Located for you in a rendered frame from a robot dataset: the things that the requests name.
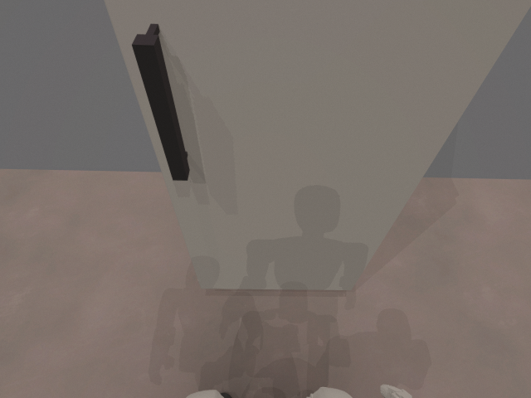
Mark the handle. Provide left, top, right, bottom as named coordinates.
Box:
left=132, top=24, right=190, bottom=181

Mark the fridge door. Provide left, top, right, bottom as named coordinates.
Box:
left=105, top=0, right=531, bottom=290

